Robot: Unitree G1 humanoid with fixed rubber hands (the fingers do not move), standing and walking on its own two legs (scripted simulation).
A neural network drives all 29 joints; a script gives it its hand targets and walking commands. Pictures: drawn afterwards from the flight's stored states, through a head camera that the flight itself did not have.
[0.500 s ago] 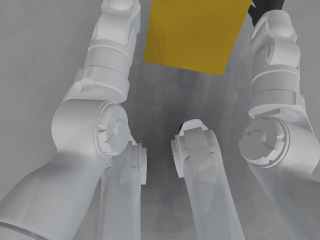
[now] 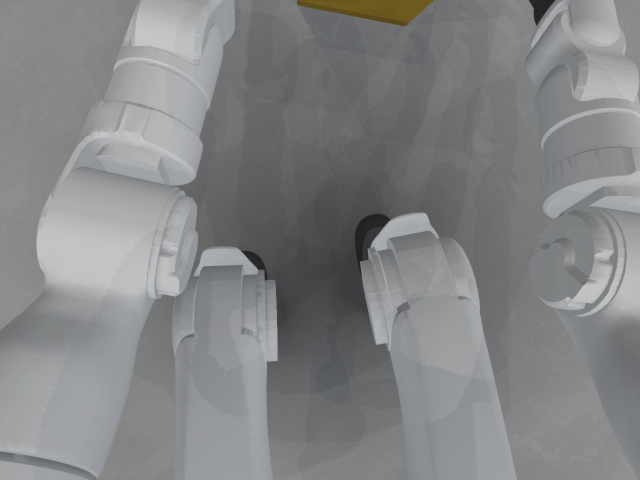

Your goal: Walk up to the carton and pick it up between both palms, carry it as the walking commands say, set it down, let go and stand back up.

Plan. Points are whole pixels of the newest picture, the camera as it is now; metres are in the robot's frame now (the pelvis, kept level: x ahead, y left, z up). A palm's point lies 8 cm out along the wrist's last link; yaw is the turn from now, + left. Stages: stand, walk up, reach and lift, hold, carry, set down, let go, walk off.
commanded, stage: set down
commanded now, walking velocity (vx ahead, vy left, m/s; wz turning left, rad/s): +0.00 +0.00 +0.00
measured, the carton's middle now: out of the picture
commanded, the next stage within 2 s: let go in 1.34 s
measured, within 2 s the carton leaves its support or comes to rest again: neither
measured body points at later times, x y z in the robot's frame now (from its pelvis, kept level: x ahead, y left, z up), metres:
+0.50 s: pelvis +0.00 +0.00 +0.06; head +0.35 -0.05 +0.34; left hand +0.61 +0.03 -0.06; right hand +0.52 -0.29 -0.06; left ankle +0.10 +0.12 -0.36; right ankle +0.12 -0.13 -0.36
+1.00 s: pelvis +0.02 -0.01 +0.19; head +0.34 -0.04 +0.50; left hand +0.61 +0.04 +0.09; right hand +0.52 -0.29 +0.09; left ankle +0.10 +0.12 -0.36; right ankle +0.12 -0.13 -0.36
